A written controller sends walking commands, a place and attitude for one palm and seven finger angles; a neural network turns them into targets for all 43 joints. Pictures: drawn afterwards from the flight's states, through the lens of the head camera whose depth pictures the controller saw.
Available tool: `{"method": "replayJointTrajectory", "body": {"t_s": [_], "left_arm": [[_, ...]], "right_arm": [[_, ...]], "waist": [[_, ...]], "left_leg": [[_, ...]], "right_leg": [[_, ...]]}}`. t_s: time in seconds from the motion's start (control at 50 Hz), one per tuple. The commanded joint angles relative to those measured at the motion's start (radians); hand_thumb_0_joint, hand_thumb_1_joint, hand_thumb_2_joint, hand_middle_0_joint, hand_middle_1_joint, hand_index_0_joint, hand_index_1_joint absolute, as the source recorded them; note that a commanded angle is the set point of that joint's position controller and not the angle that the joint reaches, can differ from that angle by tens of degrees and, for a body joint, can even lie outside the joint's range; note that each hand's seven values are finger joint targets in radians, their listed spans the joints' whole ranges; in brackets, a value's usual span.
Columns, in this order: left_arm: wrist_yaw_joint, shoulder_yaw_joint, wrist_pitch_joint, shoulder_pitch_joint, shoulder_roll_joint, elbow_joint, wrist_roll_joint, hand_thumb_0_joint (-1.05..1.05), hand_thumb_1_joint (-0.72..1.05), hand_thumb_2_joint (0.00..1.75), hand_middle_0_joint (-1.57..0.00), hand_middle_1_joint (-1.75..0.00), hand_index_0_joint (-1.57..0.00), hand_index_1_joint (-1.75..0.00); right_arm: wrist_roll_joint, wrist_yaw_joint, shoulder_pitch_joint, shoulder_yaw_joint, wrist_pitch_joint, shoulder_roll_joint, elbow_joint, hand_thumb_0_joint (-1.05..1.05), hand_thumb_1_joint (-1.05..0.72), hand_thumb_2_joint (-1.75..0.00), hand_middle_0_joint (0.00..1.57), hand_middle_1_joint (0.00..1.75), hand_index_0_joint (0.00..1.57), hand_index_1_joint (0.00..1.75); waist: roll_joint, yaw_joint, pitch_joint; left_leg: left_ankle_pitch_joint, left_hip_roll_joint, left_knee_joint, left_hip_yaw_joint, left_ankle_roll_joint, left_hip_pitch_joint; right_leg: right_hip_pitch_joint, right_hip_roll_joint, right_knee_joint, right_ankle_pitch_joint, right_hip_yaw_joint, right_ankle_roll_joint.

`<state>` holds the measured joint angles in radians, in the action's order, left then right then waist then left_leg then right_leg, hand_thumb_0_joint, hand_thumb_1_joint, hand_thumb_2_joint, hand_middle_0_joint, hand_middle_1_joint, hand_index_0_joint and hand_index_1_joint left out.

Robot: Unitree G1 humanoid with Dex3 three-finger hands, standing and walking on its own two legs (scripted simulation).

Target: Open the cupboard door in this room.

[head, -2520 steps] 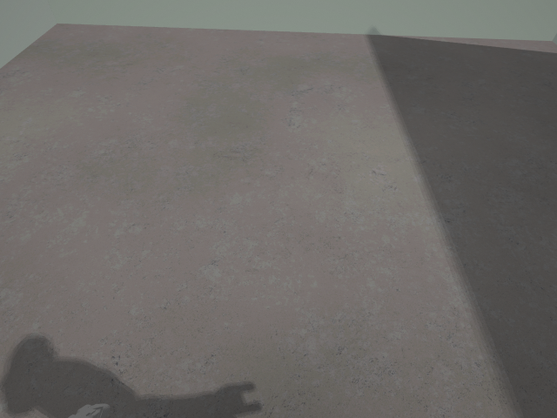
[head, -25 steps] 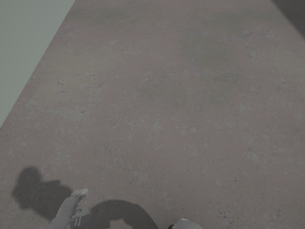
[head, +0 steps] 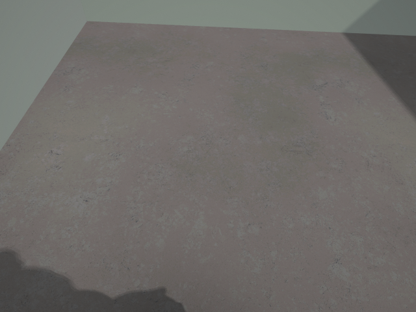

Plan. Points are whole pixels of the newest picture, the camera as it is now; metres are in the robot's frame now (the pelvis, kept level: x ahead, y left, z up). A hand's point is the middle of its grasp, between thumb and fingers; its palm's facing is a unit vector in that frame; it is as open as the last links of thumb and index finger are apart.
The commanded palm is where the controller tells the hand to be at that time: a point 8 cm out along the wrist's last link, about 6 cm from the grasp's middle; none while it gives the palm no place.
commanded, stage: walk to a spot facing it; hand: left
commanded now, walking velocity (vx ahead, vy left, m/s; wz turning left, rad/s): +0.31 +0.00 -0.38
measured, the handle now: out of the picture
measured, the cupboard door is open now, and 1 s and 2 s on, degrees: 42 42 42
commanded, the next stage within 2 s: turn to face it in 0.12 s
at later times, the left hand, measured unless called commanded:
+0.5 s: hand (164, 251) +0.28 +0.12 -0.16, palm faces +0.04 -0.98 -0.20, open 7.1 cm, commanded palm none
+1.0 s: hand (165, 236) +0.31 +0.13 -0.15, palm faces +0.30 -0.91 -0.29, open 7.4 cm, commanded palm none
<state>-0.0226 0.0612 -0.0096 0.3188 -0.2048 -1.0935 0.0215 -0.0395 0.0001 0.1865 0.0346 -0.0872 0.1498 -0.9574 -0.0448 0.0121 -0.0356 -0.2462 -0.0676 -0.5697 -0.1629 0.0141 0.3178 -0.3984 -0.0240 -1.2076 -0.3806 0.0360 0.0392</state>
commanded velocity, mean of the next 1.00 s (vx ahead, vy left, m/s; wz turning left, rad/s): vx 0.05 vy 0.00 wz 0.42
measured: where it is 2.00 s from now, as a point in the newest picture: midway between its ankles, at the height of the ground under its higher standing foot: (238, 298)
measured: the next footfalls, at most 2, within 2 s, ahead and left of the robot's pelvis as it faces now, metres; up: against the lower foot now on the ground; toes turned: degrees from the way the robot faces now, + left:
right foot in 0.26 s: +0.22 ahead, -0.16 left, +0.00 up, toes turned -13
left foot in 0.60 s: +0.33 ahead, +0.05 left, +0.00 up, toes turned +13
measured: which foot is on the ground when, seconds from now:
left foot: down 0.00-0.26, up 0.28-0.58, down 0.60-0.96, up 0.98-1.00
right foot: up 0.00-0.24, down 0.26-0.60, up 0.62-0.94, down 0.96-1.00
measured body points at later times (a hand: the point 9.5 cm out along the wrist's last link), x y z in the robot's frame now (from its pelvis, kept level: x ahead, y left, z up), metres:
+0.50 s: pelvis +0.20 -0.06 +0.01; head +0.23 -0.06 +0.46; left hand +0.28 +0.17 -0.14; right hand +0.20 -0.29 -0.15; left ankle +0.23 +0.06 -0.69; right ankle +0.18 -0.15 -0.73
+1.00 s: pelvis +0.27 -0.11 +0.00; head +0.31 -0.11 +0.44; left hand +0.30 +0.17 -0.13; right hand +0.43 -0.34 -0.15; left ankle +0.28 +0.04 -0.72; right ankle +0.30 -0.22 -0.73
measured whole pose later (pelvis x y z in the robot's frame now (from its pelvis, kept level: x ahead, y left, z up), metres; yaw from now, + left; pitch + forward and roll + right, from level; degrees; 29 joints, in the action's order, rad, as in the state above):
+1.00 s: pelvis +0.27 -0.11 +0.00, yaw +18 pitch +2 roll +1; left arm 0.02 0.05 0.02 0.15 -0.22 -0.87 0.02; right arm -0.02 0.02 0.17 0.09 0.06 0.25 -0.92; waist 0.03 -0.02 -0.06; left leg -0.36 0.03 -0.73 0.06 -0.02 0.47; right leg -0.31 -0.04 -0.61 -0.33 0.05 -0.01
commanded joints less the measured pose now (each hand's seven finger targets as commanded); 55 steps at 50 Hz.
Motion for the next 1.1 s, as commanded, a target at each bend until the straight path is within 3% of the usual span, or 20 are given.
{"method": "replayJointTrajectory", "body": {"t_s": [0.0, 0.14, 0.2, 0.24, 0.3, 0.38, 0.48, 0.54, 0.56, 0.58, 0.6, 0.62, 0.72, 0.8, 0.9, 0.92, 0.94, 0.96, 1.0, 1.08], "left_arm": [[-0.015, 0.007, -0.024, -0.051, -0.006, 0.113, 0.007, 0.0, 0.9, 0.9, -0.2, -0.3, -0.2, -0.3], [-0.022, 0.011, -0.014, -0.126, -0.004, 0.137, 0.008, 0.0, 0.9, 0.9, -0.2, -0.3, -0.2, -0.3], [-0.014, 0.024, -0.026, 0.032, -0.073, 0.089, 0.011, 0.0, 0.9, 0.9, -0.2, -0.3, -0.2, -0.3], [0.014, 0.058, -0.051, 0.247, -0.253, 0.025, -0.001, 0.0, 0.9, 0.9, -0.2, -0.3, -0.2, -0.3], [0.042, 0.02, -0.043, 0.03, -0.142, 0.076, -0.003, 0.0, 0.9, 0.9, -0.2, -0.3, -0.2, -0.3], [0.045, -0.003, -0.054, -0.073, -0.083, 0.093, 0.002, 0.0, 0.9, 0.9, -0.2, -0.3, -0.2, -0.3], [0.051, 0.016, -0.034, -0.069, -0.11, 0.107, -0.001, 0.0, 0.9, 0.9, -0.2, -0.3, -0.2, -0.3], [0.051, 0.025, -0.017, -0.093, -0.13, 0.134, -0.008, 0.0, 0.9, 0.9, -0.2, -0.3, -0.2, -0.3], [0.049, 0.024, -0.007, -0.079, -0.102, 0.159, -0.013, 0.0, 0.9, 0.9, -0.2, -0.3, -0.2, -0.3], [0.048, 0.01, 0.002, -0.107, -0.066, 0.199, -0.021, 0.0, 0.9, 0.9, -0.2, -0.3, -0.2, -0.3], [0.053, 0.01, 0.014, -0.16, -0.089, 0.227, -0.007, 0.0, 0.9, 0.9, -0.2, -0.3, -0.2, -0.3], [0.051, 0.014, 0.016, -0.197, -0.072, 0.231, -0.004, 0.0, 0.9, 0.9, -0.2, -0.3, -0.2, -0.3], [0.034, 0.019, 0.024, -0.144, -0.066, 0.21, -0.006, 0.0, 0.9, 0.9, -0.2, -0.3, -0.2, -0.3], [0.036, 0.017, 0.03, -0.162, -0.066, 0.238, -0.005, 0.0, 0.9, 0.9, -0.2, -0.3, -0.2, -0.3], [0.042, 0.028, 0.018, -0.044, -0.109, 0.238, -0.006, 0.0, 0.9, 0.9, -0.2, -0.3, -0.2, -0.3], [0.05, 0.041, 0.009, -0.005, -0.174, 0.24, 0.004, 0.0, 0.9, 0.9, -0.2, -0.3, -0.2, -0.3], [0.055, 0.055, 0.005, -0.013, -0.264, 0.254, 0.017, 0.0, 0.9, 0.9, -0.2, -0.3, -0.2, -0.3], [0.057, 0.042, 0.004, -0.052, -0.262, 0.271, 0.01, 0.0, 0.9, 0.9, -0.2, -0.3, -0.2, -0.3], [0.061, 0.024, -0.001, -0.137, -0.185, 0.281, 0.004, 0.0, 0.9, 0.9, -0.2, -0.3, -0.2, -0.3], [0.057, 0.018, -0.011, -0.079, -0.167, 0.266, 0.005, 0.0, 0.9, 0.9, -0.2, -0.3, -0.2, -0.3]], "right_arm": [[0.009, -0.021, 0.172, 0.033, -0.003, 0.155, -0.037, 0.0, -0.9, -0.9, 0.2, 0.3, 0.2, 0.3], [0.005, -0.008, 0.178, 0.045, 0.029, 0.183, -0.056, 0.0, -0.9, -0.9, 0.2, 0.3, 0.2, 0.3], [0.012, -0.005, 0.16, 0.035, 0.041, 0.17, -0.061, 0.0, -0.9, -0.9, 0.2, 0.3, 0.2, 0.3], [0.034, 0.002, 0.17, 0.017, 0.038, 0.082, -0.024, 0.0, -0.9, -0.9, 0.2, 0.3, 0.2, 0.3], [0.029, -0.012, 0.112, 0.025, 0.057, 0.098, -0.052, 0.0, -0.9, -0.9, 0.2, 0.3, 0.2, 0.3], [0.029, -0.004, 0.195, 0.007, 0.082, 0.026, -0.101, 0.0, -0.9, -0.9, 0.2, 0.3, 0.2, 0.3], [0.025, 0.011, 0.113, 0.008, 0.09, 0.027, -0.046, 0.0, -0.9, -0.9, 0.2, 0.3, 0.2, 0.3], [0.016, 0.016, 0.16, 0.026, 0.094, 0.095, -0.037, 0.0, -0.9, -0.9, 0.2, 0.3, 0.2, 0.3], [0.008, 0.011, 0.219, 0.045, 0.09, 0.181, -0.028, 0.0, -0.9, -0.9, 0.2, 0.3, 0.2, 0.3], [0.005, 0.001, 0.264, 0.066, 0.091, 0.273, -0.024, 0.0, -0.9, -0.9, 0.2, 0.3, 0.2, 0.3], [0.008, -0.011, 0.264, 0.067, 0.095, 0.286, -0.025, 0.0, -0.9, -0.9, 0.2, 0.3, 0.2, 0.3], [0.008, -0.019, 0.215, 0.07, 0.093, 0.288, -0.01, 0.0, -0.9, -0.9, 0.2, 0.3, 0.2, 0.3], [0.011, -0.021, 0.054, 0.059, 0.08, 0.246, 0.057, 0.0, -0.9, -0.9, 0.2, 0.3, 0.2, 0.3], [0.009, -0.012, 0.04, 0.079, 0.097, 0.274, 0.077, 0.0, -0.9, -0.9, 0.2, 0.3, 0.2, 0.3], [0.018, -0.001, -0.054, 0.092, 0.117, 0.272, 0.127, 0.0, -0.9, -0.9, 0.2, 0.3, 0.2, 0.3], [0.026, 0.006, -0.064, 0.087, 0.121, 0.222, 0.147, 0.0, -0.9, -0.9, 0.2, 0.3, 0.2, 0.3], [0.027, 0.013, -0.088, 0.077, 0.119, 0.164, 0.178, 0.0, -0.9, -0.9, 0.2, 0.3, 0.2, 0.3], [0.017, 0.019, -0.1, 0.081, 0.119, 0.213, 0.179, 0.0, -0.9, -0.9, 0.2, 0.3, 0.2, 0.3], [0.019, 0.02, -0.094, 0.08, 0.135, 0.191, 0.144, 0.0, -0.9, -0.9, 0.2, 0.3, 0.2, 0.3], [0.028, 0.032, -0.108, 0.057, 0.14, 0.151, 0.129, 0.0, -0.9, -0.9, 0.2, 0.3, 0.2, 0.3]], "waist": [[0.17, -0.018, 0.017], [0.163, -0.015, -0.056], [0.074, 0.067, 0.009], [-0.352, 0.132, 0.158], [-0.166, 0.043, 0.032], [-0.098, -0.039, 0.042], [-0.08, -0.011, 0.045], [-0.012, -0.06, 0.07], [0.193, -0.084, 0.118], [0.402, -0.109, 0.135], [0.265, -0.117, 0.148], [0.278, -0.098, 0.127], [0.171, -0.029, 0.129], [0.181, -0.044, 0.124], [0.186, 0.016, 0.12], [0.007, 0.039, 0.119], [-0.288, 0.053, 0.071], [-0.221, 0.043, 0.053], [-0.176, -0.014, 0.009], [-0.151, -0.004, 0.045]], "left_leg": [[0.097, -0.282, 0.376, 0.165, 0.095, -0.166], [-0.057, -0.252, 0.344, 0.026, 0.079, -0.055], [0.022, -0.166, 0.063, -0.049, 0.017, -0.006], [-0.417, 0.024, -0.511, -0.041, -0.04, 0.304], [-0.237, -0.075, -0.649, 0.161, -0.036, 0.3], [-0.143, -0.052, -0.398, 0.102, -0.055, 0.141], [-0.065, -0.012, -0.138, 0.032, -0.051, 0.111], [0.165, 0.001, 0.016, 0.039, -0.026, -0.089], [0.431, -0.144, 0.09, 0.264, 0.058, -0.197], [0.672, -0.359, 0.18, 0.568, 0.2, -0.252], [0.458, -0.383, 0.227, 0.624, 0.238, -0.205], [0.32, -0.351, 0.242, 0.628, 0.222, -0.165], [0.327, -0.197, 0.218, 0.382, 0.146, -0.106], [0.215, -0.173, 0.222, 0.415, 0.145, -0.075], [0.068, -0.082, 0.139, 0.424, 0.079, 0.092], [-0.07, 0.006, -0.006, 0.347, 0.021, 0.243], [-0.294, 0.145, -0.27, 0.154, -0.062, 0.378], [-0.335, 0.092, -0.497, 0.197, -0.047, 0.335], [-0.232, 0.042, -0.662, 0.203, -0.062, 0.334], [-0.182, 0.042, -0.498, 0.124, -0.086, 0.282]], "right_leg": [[-0.202, -0.1, 0.097, 0.095, -0.032, -0.029], [0.032, -0.054, 0.512, 0.176, 0.091, -0.037], [0.304, -0.013, 0.653, 0.173, 0.094, -0.01], [0.598, -0.432, 0.912, 0.283, -0.479, 0.164], [0.308, -0.409, 0.945, 0.327, -0.274, 0.154], [0.219, -0.315, 0.897, 0.644, 0.049, 0.094], [0.3, -0.313, 0.792, 0.665, 0.116, 0.068], [0.201, -0.289, 0.617, 0.51, 0.173, 0.001], [0.069, -0.199, 0.433, 0.239, 0.209, -0.065], [-0.095, -0.064, 0.171, -0.323, 0.163, -0.112], [-0.124, -0.049, 0.04, -0.326, 0.027, -0.098], [-0.19, -0.058, -0.026, -0.256, -0.012, -0.1], [-0.112, -0.054, 0.144, -0.07, -0.028, -0.113], [-0.026, -0.017, 0.335, -0.083, -0.003, -0.11], [0.251, 0.006, 0.721, 0.099, 0.019, -0.091], [0.369, -0.146, 0.892, 0.021, -0.143, -0.042], [0.352, -0.424, 0.994, 0.038, -0.424, 0.078], [0.221, -0.483, 0.979, 0.128, -0.393, 0.134], [0.2, -0.367, 0.891, 0.382, -0.227, 0.108], [0.337, -0.289, 0.802, 0.734, -0.014, 0.055]]}}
